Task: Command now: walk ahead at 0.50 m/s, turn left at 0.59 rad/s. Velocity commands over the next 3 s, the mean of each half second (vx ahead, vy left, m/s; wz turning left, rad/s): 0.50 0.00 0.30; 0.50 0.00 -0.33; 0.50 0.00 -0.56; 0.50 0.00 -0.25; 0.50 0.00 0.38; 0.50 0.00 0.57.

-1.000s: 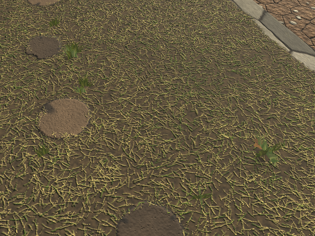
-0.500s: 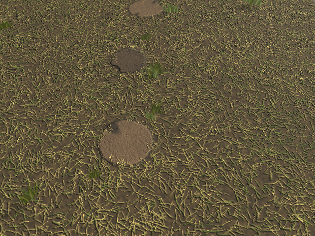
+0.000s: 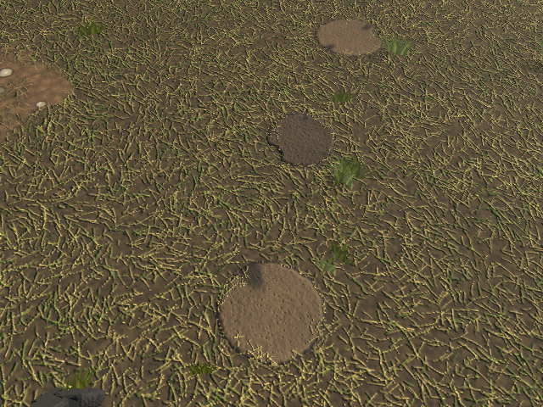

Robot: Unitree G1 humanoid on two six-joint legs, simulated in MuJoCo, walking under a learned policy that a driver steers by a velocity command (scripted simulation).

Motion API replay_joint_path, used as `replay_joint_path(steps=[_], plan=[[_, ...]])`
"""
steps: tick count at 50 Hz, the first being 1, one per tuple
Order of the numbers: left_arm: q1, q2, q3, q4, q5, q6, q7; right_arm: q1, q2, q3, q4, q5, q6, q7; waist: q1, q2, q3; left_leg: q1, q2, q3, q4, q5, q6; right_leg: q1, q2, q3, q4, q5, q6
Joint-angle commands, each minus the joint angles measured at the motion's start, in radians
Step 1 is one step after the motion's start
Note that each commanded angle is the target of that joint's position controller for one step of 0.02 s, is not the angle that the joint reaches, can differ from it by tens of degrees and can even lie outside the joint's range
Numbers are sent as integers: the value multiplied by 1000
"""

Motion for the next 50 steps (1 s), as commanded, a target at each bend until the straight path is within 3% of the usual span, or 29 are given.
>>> replay_joint_path(steps=[1, 3, 6, 8, 9, 10, 11, 12, 13, 14, 15, 16, 18, 21, 24, 27, 30, 32, 33, 34, 35, 36, 37, 38, 40, 42, 44, 46, 50], plan=[[-97, 44, 3, -77, -9, -15, -11, -12, -182, -51, -61, 7, -11, -17, -5, 111, -32, -68, 196, -162, -112, 137, 137, 120, 64, -37, -185, 162, 11], [-137, 59, 6, -92, -19, -23, -21, 21, -184, -52, -46, 12, -6, -18, -20, 118, -25, -45, 216, -206, -85, 100, 131, 147, 79, -24, -241, 174, 3], [-117, 88, 16, -88, -19, -36, -36, 42, -163, -47, -29, 8, -2, -22, -10, 140, -30, 49, 261, -264, -14, 96, 114, 171, 73, -13, -296, 118, -32], [-46, 101, 25, -72, -16, -43, -35, 31, -158, -46, -25, 4, 4, -20, 31, 166, -39, 77, 263, -277, 51, 184, 92, 260, 82, -44, -332, 51, -70], [39, 124, 39, -49, -8, -47, -29, 27, -133, -37, -29, 0, 4, -18, 73, 158, -88, 70, 215, -250, 150, 288, 69, 392, 86, -57, -357, 44, -101], [175, 167, 51, -34, 6, -50, -23, 24, -91, -18, -45, -11, 2, -14, 135, 91, -216, -20, 162, -191, 388, 225, 34, 623, -39, 63, -327, 43, -164], [301, 262, 79, 3, 16, -40, -24, 164, -34, 0, -54, 12, -9, -16, 107, -197, -356, -366, 11, -65, 748, -108, -52, 980, -247, 483, -381, -127, -336], [335, 193, 65, 27, -18, -35, -36, 163, -91, -3, -44, 21, -17, -17, 125, -246, -335, -549, 20, -92, 901, -377, -64, 1005, -305, 722, -504, -395, -365], [281, 129, 44, 18, -27, -30, -34, 55, -160, -22, -53, 26, -19, -16, 143, -123, -182, -614, 69, -108, 954, -305, -59, 885, -272, 606, -525, -462, -320], [225, 106, 33, 6, -16, -22, -31, -28, -157, -19, -72, 15, -19, -16, 130, -48, -109, -598, 110, -61, 939, -233, -56, 766, -228, 472, -532, -384, -287], [187, 83, 24, 10, -10, -16, -31, -76, -143, -18, -86, -1, -22, -12, 110, -24, -41, -585, 141, -39, 872, -181, -58, 656, -187, 380, -558, -280, -284], [166, 66, 15, 10, -2, -18, -28, -76, -132, -21, -87, -8, -23, -9, 82, -46, -31, -535, 177, -31, 812, -136, -58, 594, -154, 316, -577, -192, -271], [166, 64, 13, 20, -6, -22, -26, -50, -94, -14, -76, -4, -20, -3, 63, -74, -41, -477, 192, 0, 745, -106, -67, 545, -119, 234, -609, -75, -274], [196, 110, 24, 45, -18, -24, -19, -120, -62, 1, -101, -12, -21, -3, 75, -50, -27, -505, 207, 29, 593, -19, -91, 540, -123, 153, -647, 60, -295], [226, 130, 26, 67, -26, -13, -13, -213, -40, 12, -117, -10, -30, 5, 106, -41, -18, -470, 196, 55, 399, 145, -98, 545, -94, 65, -656, 117, -271], [296, 138, 25, 99, -37, 1, -11, -314, -37, 14, -143, -4, -41, 16, 141, -34, 4, -397, 157, 75, 258, 236, -108, 537, -84, 52, -634, 132, -258], [335, 149, 28, 118, -42, 19, -5, -370, -56, 8, -164, 3, -55, 32, 141, -44, 15, -367, 133, 63, 177, 210, -97, 593, -118, 100, -583, 128, -246], [330, 166, 35, 122, -42, 30, 3, -338, -85, -4, -159, 3, -64, 35, 105, -61, 0, -290, 122, 58, 131, 155, -77, 620, -137, 132, -530, 158, -226], [313, 170, 35, 121, -43, 33, 5, -270, -106, -16, -141, 1, -67, 31, 58, -62, -34, -176, 109, 73, 94, 148, -57, 605, -120, 118, -460, 243, -207], [310, 149, 27, 117, -37, 33, 5, -147, -148, -38, -106, -7, -68, 21, -2, -48, -118, 24, 119, 75, 89, 153, -28, 553, -67, 83, -316, 305, -179], [287, 87, 4, 82, -15, 28, 4, 30, -218, -58, -85, -28, -66, 8, -81, 38, -274, 314, 295, -89, 138, 171, 39, 374, -1, 38, -28, 113, -137], [427, -16, -27, 65, -27, 12, 4, 87, -280, -71, -62, -31, -51, 10, -28, 315, -415, 613, 532, -488, 72, 4, 177, 19, 126, -42, 303, -448, -77], [394, 80, -4, 79, -50, 6, 4, 96, -188, -50, -61, -24, -45, 10, -58, 256, -384, 557, 515, -579, -4, -161, 171, -80, 86, 48, 438, -496, -75], [306, 130, 14, 55, -61, 7, 3, 43, -144, -34, -57, -16, -45, 8, -56, 198, -238, 441, 481, -432, -30, -162, 135, -131, 49, 40, 470, -410, -77], [235, 112, 19, 39, -41, 18, 5, -72, -91, -17, -51, -21, -49, 12, -1, 136, -103, 211, 406, -241, -97, -18, 109, -77, -11, 16, 413, -280, -69], [258, 72, 18, 40, -45, 43, 1, -128, -72, -16, -39, -27, -61, 14, 50, 158, -59, 81, 373, -121, -164, 66, 102, 11, -42, 17, 370, -225, -61], [238, 44, 15, 24, -42, 62, -1, -144, -87, -25, -21, -24, -74, 11, 68, 129, -27, 34, 378, -39, -205, 147, 112, 5, -50, 15, 333, -183, -48], [197, 37, 13, 2, -35, 69, -3, -135, -111, -35, 0, -27, -77, 5, 66, 102, -10, 39, 380, 31, -223, 201, 117, -26, -55, 19, 253, -104, -38], [86, 20, 1, -31, -34, 59, -31, -116, -149, -45, 26, -22, -67, -6, 31, 79, 14, 58, 349, 177, -230, 240, 86, 14, -37, -33, 18, 98, -51]])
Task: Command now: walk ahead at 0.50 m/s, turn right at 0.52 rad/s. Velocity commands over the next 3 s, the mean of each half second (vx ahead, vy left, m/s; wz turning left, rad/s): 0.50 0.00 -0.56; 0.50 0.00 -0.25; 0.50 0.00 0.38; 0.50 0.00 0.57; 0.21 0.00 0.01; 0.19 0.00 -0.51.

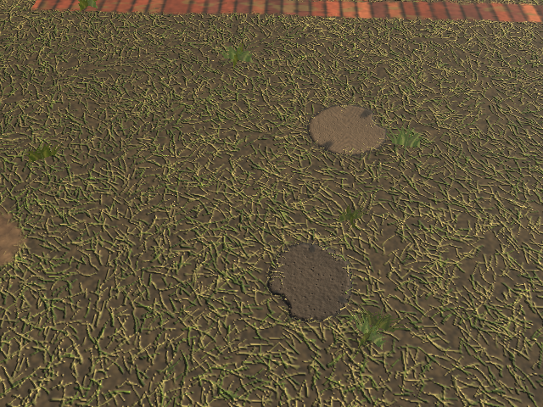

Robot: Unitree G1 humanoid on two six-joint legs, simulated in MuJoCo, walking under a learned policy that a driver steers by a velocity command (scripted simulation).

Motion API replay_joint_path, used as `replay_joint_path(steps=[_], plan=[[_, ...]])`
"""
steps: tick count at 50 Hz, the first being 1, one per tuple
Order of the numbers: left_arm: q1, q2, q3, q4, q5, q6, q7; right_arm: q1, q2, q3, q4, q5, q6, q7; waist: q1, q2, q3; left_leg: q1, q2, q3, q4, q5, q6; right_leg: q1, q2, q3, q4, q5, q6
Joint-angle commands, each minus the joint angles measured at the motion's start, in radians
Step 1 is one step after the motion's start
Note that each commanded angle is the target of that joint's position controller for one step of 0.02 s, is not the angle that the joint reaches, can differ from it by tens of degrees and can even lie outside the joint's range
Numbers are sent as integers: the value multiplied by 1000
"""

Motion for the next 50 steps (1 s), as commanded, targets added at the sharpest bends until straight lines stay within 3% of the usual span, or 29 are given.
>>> replay_joint_path(steps=[1, 5, 7, 8, 9, 10, 11, 12, 13, 14, 15, 16, 17, 20, 25, 28, 30, 33, 34, 35, 36, 37, 38, 39, 40, 42, 44, 46, 50], plan=[[-50, 2, -11, -74, 2, -11, -22, -86, -157, -34, -71, 7, -14, -10, 18, 89, 37, -48, 271, -65, -134, 253, 151, 44, -11, -20, -143, 129, -12], [-147, 23, -7, -128, 2, -6, -40, -35, -193, -48, -38, 29, 9, -11, -5, 89, 67, 77, 310, -21, -89, 284, 122, 28, 6, -62, -249, 58, -54], [-138, 46, 4, -145, 6, -2, -45, -37, -219, -56, -32, 39, 23, -13, 19, 109, 43, 127, 317, 9, 9, 515, 102, 86, 51, -109, -270, -43, -90], [-87, 68, 17, -140, 7, 2, -44, -44, -235, -60, -33, 44, 31, -16, 55, 126, -1, 135, 309, 28, 110, 693, 88, 174, 92, -144, -271, -93, -112], [44, 103, 42, -108, 4, 4, -40, -60, -235, -58, -37, 49, 41, -18, 135, 116, -71, 100, 279, 62, 294, 802, 64, 351, 145, -175, -321, -71, -143], [223, 175, 80, -57, 0, 11, -25, -41, -203, -44, -43, 37, 41, -22, 210, 73, -166, -62, 236, 78, 550, 696, 22, 641, 163, -127, -343, -33, -182], [257, 307, 108, -51, -10, 14, -7, 27, -81, -4, -98, -9, 26, -17, 142, -197, -226, -506, 92, 67, 940, -56, -52, 972, -98, 366, -405, -124, -335], [258, 285, 89, -97, -3, -6, -15, -2, -82, 11, -116, 5, -12, -7, 151, -168, -404, -673, -21, -196, 1112, -410, -56, 1088, -227, 798, -589, -295, -447], [238, 204, 64, -88, 5, -23, -24, -122, -162, -9, -142, 49, -33, 3, 187, -64, -298, -774, 33, -255, 1134, -327, -32, 1035, -208, 686, -635, -269, -381], [200, 175, 55, -85, 5, -33, -23, -151, -153, -4, -152, 51, -46, 3, 159, -41, -192, -778, 73, -244, 1065, -238, -12, 906, -169, 552, -628, -199, -346], [130, 143, 45, -94, 5, -35, -20, -146, -148, -5, -137, 26, -50, -6, 113, 18, -131, -719, 112, -246, 979, -170, -12, 767, -126, 447, -624, -100, -312], [78, 111, 34, -110, 13, -35, -16, -131, -158, -13, -128, 10, -42, -11, 73, 6, -100, -639, 136, -251, 911, -125, -16, 656, -93, 372, -639, 2, -296], [53, 103, 30, -125, 22, -35, -12, -119, -158, -16, -126, 6, -30, -8, 51, -13, -93, -585, 141, -253, 882, -97, -24, 590, -75, 346, -661, 51, -297], [69, 123, 36, -118, 15, -42, 5, -134, -118, -8, -132, -5, -4, -9, 41, 5, -73, -552, 121, -228, 758, -21, -66, 495, -44, 265, -691, 168, -306], [139, 140, 43, -87, 5, -33, 28, -318, -74, 14, -178, 4, -7, 3, 108, -29, -18, -502, 57, -224, 395, 265, -93, 443, 17, 206, -686, 44, -243], [185, 136, 42, -60, 0, -29, 30, -373, -86, 15, -193, 17, -19, 20, 134, -40, -9, -456, 40, -229, 298, 323, -81, 474, -12, 240, -659, -10, -231], [209, 120, 38, -42, 2, -27, 32, -376, -104, 10, -195, 16, -28, 30, 136, -46, -6, -452, 43, -239, 257, 293, -57, 541, -42, 277, -613, -13, -222], [201, 121, 39, -30, 7, -18, 31, -305, -129, -2, -182, 14, -38, 31, 92, -82, -8, -369, 30, -207, 214, 172, -5, 602, -63, 310, -529, 109, -197], [194, 102, 32, -33, 9, -16, 29, -219, -151, -16, -157, 8, -41, 25, 49, -75, -55, -243, 18, -188, 185, 166, 25, 600, -19, 286, -434, 227, -175], [189, 63, 14, -46, 19, -17, 27, -83, -191, -29, -139, -6, -45, 20, -14, -23, -181, -16, 125, -287, 218, 175, 85, 520, 35, 232, -212, 196, -142], [314, 8, -4, -56, 1, -27, 28, 48, -283, -55, -109, -17, -37, 19, 1, 228, -332, 350, 330, -678, 180, 17, 244, 188, 179, 109, 147, -88, -57], [326, 40, -6, -52, -7, -37, 29, 93, -230, -46, -79, 14, -31, 32, -11, 339, -328, 402, 403, -957, 40, -235, 289, -9, 199, 126, 313, -474, -39], [227, 115, 13, -58, -16, -40, 27, 44, -161, -25, -85, 29, -27, 31, -27, 217, -177, 293, 380, -867, 19, -339, 247, -92, 146, 150, 380, -414, -44], [142, 119, 12, -77, -8, -41, 27, -13, -137, -14, -98, 19, -18, 27, -18, 140, -96, 175, 341, -735, 11, -276, 214, -88, 102, 106, 368, -338, -47], [89, 107, 11, -92, 8, -45, 24, -53, -115, -5, -97, 11, -12, 26, 1, 107, -28, 62, 298, -639, -17, -175, 208, -75, 70, 78, 305, -280, -46], [98, 77, 11, -87, 14, -44, 17, -83, -90, 8, -95, -1, -14, 23, 43, 143, -14, -42, 242, -529, -57, -17, 192, 13, 21, 59, 208, -209, -41], [104, 43, 3, -84, 15, -41, 14, -70, -104, 6, -81, 9, -20, 20, 51, 152, -22, -68, 228, -458, -85, 94, 207, 30, 11, 31, 142, -184, -26], [44, 25, -6, -106, 21, -42, 15, -51, -137, -2, -65, 16, -20, 14, 40, 129, -9, -67, 230, -404, -109, 188, 219, 2, 2, 14, 31, -112, -8], [-96, -5, -20, -139, 23, -61, 5, 10, -160, -6, -35, 32, -1, 4, -1, 113, 9, -89, 177, -321, -102, 265, 188, 85, 39, -15, -246, 99, 13]])
Over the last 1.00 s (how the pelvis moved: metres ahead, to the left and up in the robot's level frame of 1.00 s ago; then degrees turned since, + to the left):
0.53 0.03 0.00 -5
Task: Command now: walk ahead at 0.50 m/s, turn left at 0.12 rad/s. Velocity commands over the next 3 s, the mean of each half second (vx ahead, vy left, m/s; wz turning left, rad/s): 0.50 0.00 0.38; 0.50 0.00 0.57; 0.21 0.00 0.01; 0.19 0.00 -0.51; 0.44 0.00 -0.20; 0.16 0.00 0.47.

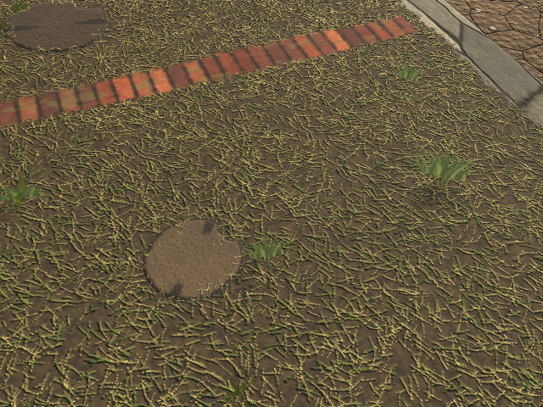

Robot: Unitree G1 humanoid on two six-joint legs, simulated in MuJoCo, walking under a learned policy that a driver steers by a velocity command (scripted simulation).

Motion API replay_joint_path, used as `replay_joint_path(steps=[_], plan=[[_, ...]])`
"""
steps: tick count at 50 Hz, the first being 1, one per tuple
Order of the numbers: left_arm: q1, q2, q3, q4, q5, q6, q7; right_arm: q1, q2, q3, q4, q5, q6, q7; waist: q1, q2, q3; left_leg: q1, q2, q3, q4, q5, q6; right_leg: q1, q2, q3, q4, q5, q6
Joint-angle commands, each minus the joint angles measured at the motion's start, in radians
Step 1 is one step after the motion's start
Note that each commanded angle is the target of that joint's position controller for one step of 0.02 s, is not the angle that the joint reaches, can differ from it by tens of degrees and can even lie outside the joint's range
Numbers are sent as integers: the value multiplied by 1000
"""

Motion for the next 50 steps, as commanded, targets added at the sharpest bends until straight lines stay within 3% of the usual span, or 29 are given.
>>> replay_joint_path(steps=[1, 4, 6, 8, 9, 10, 11, 12, 13, 14, 15, 17, 20, 24, 27, 30, 32, 33, 34, 35, 36, 37, 38, 39, 40, 41, 43, 47, 50], plan=[[-109, 27, 1, -88, -3, -27, -10, -20, -183, -40, -55, 13, -5, -11, 6, 107, 13, -50, 220, -157, -103, 249, 149, 69, 37, -28, -176, 153, 20], [-184, 40, 5, -109, -13, -40, -26, 37, -186, -41, -33, 18, 12, -17, -10, 114, 22, -9, 248, -198, -60, 227, 140, 110, 64, -20, -261, 171, 17], [-182, 67, 15, -112, -15, -49, -31, 42, -197, -46, -28, 19, 22, -24, 13, 131, 17, 31, 273, -243, -14, 221, 120, 155, 70, -5, -311, 119, -1], [-72, 107, 36, -82, -13, -55, -25, 23, -204, -49, -30, 17, 30, -29, 87, 139, -35, 18, 252, -235, 102, 338, 89, 339, 85, -25, -366, 79, -38], [56, 152, 57, -52, -2, -57, -15, 17, -175, -38, -39, 9, 28, -27, 150, 123, -130, -54, 196, -199, 268, 355, 58, 552, 46, -4, -350, 86, -74], [236, 229, 76, -34, 14, -52, -2, 4, -104, -13, -78, -19, 24, -27, 219, -8, -301, -242, 114, -137, 583, 93, 15, 843, -159, 194, -305, 95, -137], [261, 264, 82, -11, 13, -36, -10, 147, -32, 7, -97, 10, 9, -25, 148, -304, -419, -559, 18, -91, 869, -405, -27, 1067, -349, 598, -409, -132, -271], [238, 161, 58, -19, 6, -33, -11, 97, -140, -19, -78, 31, 8, -27, 176, -176, -320, -652, 75, -154, 981, -378, -31, 984, -312, 607, -470, -284, -246], [188, 118, 44, -16, -1, -33, -8, 7, -177, -33, -99, 36, 10, -26, 177, -112, -187, -686, 108, -137, 994, -282, -30, 862, -278, 451, -491, -258, -211], [128, 99, 36, -13, 4, -34, -10, -28, -162, -34, -104, 28, 15, -28, 147, -52, -122, -649, 142, -119, 974, -207, -37, 742, -236, 348, -520, -155, -197], [85, 74, 30, -6, 7, -35, -13, -47, -150, -37, -110, 17, 22, -26, 121, -51, -71, -625, 165, -117, 935, -159, -43, 653, -204, 267, -553, -80, -196], [39, 61, 32, 8, 13, -46, -12, -34, -110, -36, -114, 22, 44, -20, 81, -78, -35, -551, 194, -111, 900, -111, -52, 543, -173, 150, -614, 4, -194], [33, 92, 46, 37, 10, -60, -6, -83, -82, -31, -147, 14, 64, -17, 68, -37, 3, -585, 207, -110, 819, -38, -70, 508, -185, 42, -662, 109, -212], [45, 132, 58, 65, 9, -52, 4, -178, -67, -21, -180, 12, 57, 7, 93, -11, 23, -563, 197, -73, 590, 167, -65, 528, -157, -109, -675, 169, -192], [87, 163, 68, 89, -2, -40, 9, -279, -67, -15, -218, 10, 54, 25, 130, 4, 48, -541, 179, -24, 462, 213, -45, 575, -170, -172, -670, 170, -173], [118, 189, 78, 114, -21, -22, 9, -339, -87, -20, -257, 9, 58, 37, 136, 0, 66, -550, 161, 7, 396, 136, -8, 674, -200, -205, -620, 229, -148], [113, 219, 87, 117, -31, -7, 12, -312, -115, -35, -268, 5, 64, 40, 102, -25, 28, -464, 107, 61, 381, 33, 31, 717, -202, -238, -502, 507, -125], [104, 231, 90, 116, -36, 1, 14, -236, -142, -52, -255, 6, 67, 38, 52, -34, -25, -351, 62, 95, 369, -2, 56, 713, -189, -261, -373, 664, -110], [94, 219, 83, 112, -39, 9, 16, -81, -188, -82, -214, 10, 71, 30, -34, -14, -105, -133, 9, 113, 315, 42, 91, 644, -151, -295, -166, 708, -79], [118, 174, 64, 97, -11, 5, 20, 92, -276, -119, -171, 16, 82, 10, -98, 90, -199, 175, 89, -60, 295, 58, 146, 406, -107, -302, 146, 431, -28], [209, 30, 16, 36, 27, -20, 8, 41, -389, -129, -185, 24, 72, 5, 38, 358, -282, 462, 336, -644, 170, -156, 336, -35, 99, -198, 489, -456, 33], [102, 113, 26, 34, -9, -54, -4, 59, -298, -101, -223, 17, 53, 13, -42, 211, -380, 488, 389, -830, 26, -286, 347, -130, 101, 24, 579, -484, 13], [11, 162, 39, 5, -45, -71, -10, 28, -243, -83, -212, 6, 36, 18, -48, 155, -235, 396, 369, -699, 5, -212, 297, -204, 62, 22, 562, -382, -11], [1, 145, 33, 6, -33, -81, -3, -24, -222, -76, -214, 7, 28, 17, -7, 89, -159, 261, 329, -587, 14, -111, 266, -170, 20, 22, 482, -295, -23], [7, 147, 37, 18, -5, -81, 5, -91, -188, -66, -224, 5, 28, 14, 35, 67, -107, 131, 290, -488, 13, 10, 242, -101, -10, 24, 396, -241, -17], [30, 152, 42, 24, 4, -72, 6, -129, -167, -57, -242, -9, 27, 8, 71, 93, -95, 43, 264, -433, -4, 100, 235, -27, -29, 34, 352, -202, -12], [43, 135, 42, 26, 12, -51, 4, -143, -165, -56, -250, -9, 23, 0, 92, 93, -84, -38, 240, -380, -33, 207, 243, 25, -24, 20, 281, -168, 12], [-73, 85, 25, -7, 18, -35, 4, -85, -198, -66, -222, 2, 23, -25, 62, 87, -32, -111, 186, -284, -47, 248, 214, 20, 14, 3, 31, 40, 60], [-169, 64, 12, -28, 7, -42, -10, -48, -197, -66, -202, 7, 30, -34, 23, 117, -14, -139, 153, -253, -38, 154, 170, 93, 58, -7, -176, 206, 62]])
Over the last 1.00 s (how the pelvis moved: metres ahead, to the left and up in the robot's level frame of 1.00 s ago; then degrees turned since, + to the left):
0.55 -0.12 0.00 -24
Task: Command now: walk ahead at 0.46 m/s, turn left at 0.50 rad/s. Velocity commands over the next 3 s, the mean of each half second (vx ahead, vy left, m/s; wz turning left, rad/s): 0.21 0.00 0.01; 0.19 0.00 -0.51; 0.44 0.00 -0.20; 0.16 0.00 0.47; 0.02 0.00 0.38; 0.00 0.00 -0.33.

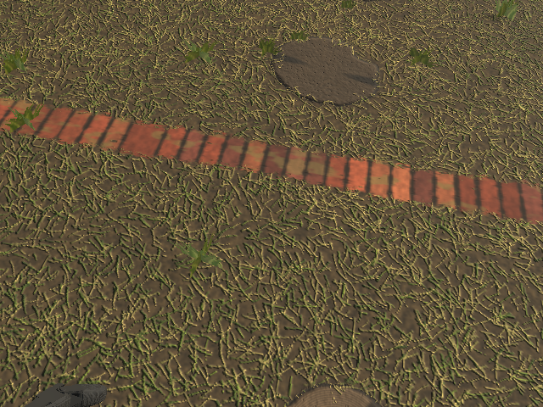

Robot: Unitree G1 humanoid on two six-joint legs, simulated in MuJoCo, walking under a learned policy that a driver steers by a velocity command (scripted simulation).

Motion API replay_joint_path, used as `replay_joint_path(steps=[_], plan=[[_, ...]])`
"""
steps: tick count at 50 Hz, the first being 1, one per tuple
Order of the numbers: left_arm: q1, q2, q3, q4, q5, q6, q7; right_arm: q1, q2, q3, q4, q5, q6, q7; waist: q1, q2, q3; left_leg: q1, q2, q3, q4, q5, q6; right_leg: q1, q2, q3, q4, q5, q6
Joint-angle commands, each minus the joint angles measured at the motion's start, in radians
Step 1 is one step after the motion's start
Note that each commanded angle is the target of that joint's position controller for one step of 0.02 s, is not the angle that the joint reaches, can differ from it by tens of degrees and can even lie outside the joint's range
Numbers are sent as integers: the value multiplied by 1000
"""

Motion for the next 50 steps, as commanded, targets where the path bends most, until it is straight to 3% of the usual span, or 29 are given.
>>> replay_joint_path(steps=[1, 5, 7, 8, 9, 10, 11, 12, 13, 14, 16, 18, 21, 25, 28, 29, 30, 31, 32, 33, 35, 38, 42, 47, 50], plan=[[-96, 45, 3, -75, -6, -17, -12, -7, -176, -49, -51, 4, -12, -15, -5, 111, -21, -86, 198, -140, -102, 195, 121, 135, 62, -52, -166, 173, 5], [-108, 73, 14, -85, 3, -34, -31, 47, -154, -43, -12, 0, 7, -26, -13, 130, -46, 43, 231, -186, 41, 357, 81, 172, 92, -44, -259, 165, -44], [-37, 90, 23, -65, 9, -40, -32, 18, -144, -40, -15, -5, 15, -30, 29, 149, -76, 88, 230, -207, 140, 460, 56, 244, 100, -55, -297, 127, -82], [38, 102, 28, -42, 19, -46, -29, -9, -130, -34, -22, -6, 14, -29, 74, 141, -115, 89, 190, -176, 228, 532, 25, 351, 92, -79, -352, 242, -107], [129, 148, 34, -32, 36, -50, -27, -5, -94, -20, -43, -22, 11, -28, 101, 76, -237, 9, 133, -138, 410, 392, -17, 576, -32, 24, -283, 559, -160], [195, 177, 37, -12, 45, -36, -25, 170, -46, -2, -16, -16, 8, -25, 61, -158, -390, -250, 14, -76, 744, -164, -102, 912, -261, 313, -229, 807, -361], [225, 106, 21, 15, 5, -20, -35, 240, -96, -4, 10, -18, 11, -17, 53, -202, -469, -317, 20, -95, 852, -484, -134, 941, -309, 489, -280, 658, -418], [165, 90, 14, 1, -24, -6, -39, 147, -160, -21, -1, -9, 23, -15, 68, -123, -352, -380, 72, -80, 907, -448, -152, 840, -267, 453, -325, 395, -383], [102, 84, 10, -13, -24, 9, -38, 43, -169, -25, -19, -10, 36, -21, 75, -56, -248, -412, 94, -35, 898, -392, -163, 721, -216, 396, -365, 228, -341], [53, 78, 4, -23, -21, 21, -36, -23, -166, -29, -38, -19, 47, -26, 69, -26, -156, -425, 111, -11, 846, -355, -166, 597, -182, 351, -401, 140, -320], [22, 122, 20, -26, -8, 41, -26, -43, -129, -26, -50, -19, 62, -37, 40, -70, -95, -334, 123, 15, 684, -315, -161, 433, -110, 280, -451, 72, -281], [32, 142, 34, -25, -4, 54, -16, -30, -91, -18, -40, -20, 58, -49, 37, -106, -122, -261, 96, 42, 567, -303, -165, 402, -77, 239, -454, 127, -285], [40, 156, 48, -30, -21, 72, 1, -59, -90, -18, -42, -19, 55, -52, 50, -102, -177, -205, 87, 29, 466, -186, -163, 401, -77, 258, -458, 38, -291], [44, 152, 53, -31, -29, 100, 16, -122, -91, -19, -63, -17, 43, -40, 64, -110, -142, -167, 73, 21, 334, -119, -153, 361, -58, 314, -459, -151, -270], [39, 139, 49, -36, -39, 119, 26, -85, -98, -26, -53, -16, 21, -27, 26, -103, -129, -25, 75, 40, 93, 15, -118, 314, -9, 326, -387, -168, -213], [68, 105, 38, -36, -36, 120, 27, -61, -151, -39, -58, -26, 18, -31, 27, -39, -143, 63, 194, -47, 24, 21, -74, 246, 35, 286, -298, -259, -162], [74, 58, 27, -64, -34, 114, 26, -84, -244, -61, -64, -53, 28, -36, 64, 222, -110, 72, 389, -274, -46, 65, 48, 87, 176, 99, -100, -439, -97], [95, 117, 45, -59, -27, 103, 25, -120, -215, -56, -81, -78, 27, -32, 57, 292, -110, 8, 504, -389, -74, 180, 153, 68, 180, 23, 153, -561, -56], [133, 164, 65, -36, -30, 103, 23, -164, -161, -38, -101, -71, 22, -35, 75, 216, -106, -5, 481, -327, -55, 239, 158, 72, 149, 43, 293, -527, -35], [165, 165, 72, -10, -34, 114, 26, -209, -132, -30, -108, -52, 19, -37, 95, 165, -92, -2, 420, -227, -31, 263, 117, 64, 139, 34, 355, -478, -16], [166, 127, 64, -4, -31, 134, 28, -200, -117, -24, -99, -23, 17, -42, 72, 157, -84, 56, 369, -145, -54, 59, 77, -12, 100, 7, 413, -353, 11], [56, 93, 47, -66, -40, 124, 8, -123, -137, -31, -73, -21, 20, -51, 7, 193, -45, 109, 360, -118, -134, -169, 83, -72, 67, -52, 313, -283, 27], [3, 65, 30, -108, -32, 102, -14, -83, -181, -51, -55, -16, 5, -43, -21, 179, -49, 138, 393, -62, -158, -165, 86, -5, 34, -83, 122, -271, 8], [12, 72, 25, -117, -36, 94, -35, -85, -212, -70, -35, 6, -11, -9, -4, 187, -17, 36, 403, 41, -155, -147, 83, 192, 41, -155, -71, -283, -62], [128, 79, 35, -73, -36, 96, -37, -120, -201, -68, -25, 25, -7, 3, 76, 145, -40, -62, 385, 122, -28, -135, 43, 423, 90, -210, -228, -210, -113]])
Over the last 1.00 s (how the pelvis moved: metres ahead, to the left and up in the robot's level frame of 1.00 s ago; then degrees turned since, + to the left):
0.51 0.12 0.00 32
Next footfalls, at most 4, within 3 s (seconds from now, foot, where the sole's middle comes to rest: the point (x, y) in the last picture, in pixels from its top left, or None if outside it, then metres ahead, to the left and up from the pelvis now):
0.16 right None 0.30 -0.14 -0.78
0.58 left None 0.29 0.09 -0.78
1.04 right None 0.28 -0.19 -0.78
1.50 left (319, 312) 0.70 -0.18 -0.78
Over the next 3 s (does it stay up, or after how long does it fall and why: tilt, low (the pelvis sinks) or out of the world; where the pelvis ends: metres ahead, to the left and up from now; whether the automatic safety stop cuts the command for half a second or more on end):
stays up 0.64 -0.25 -0.01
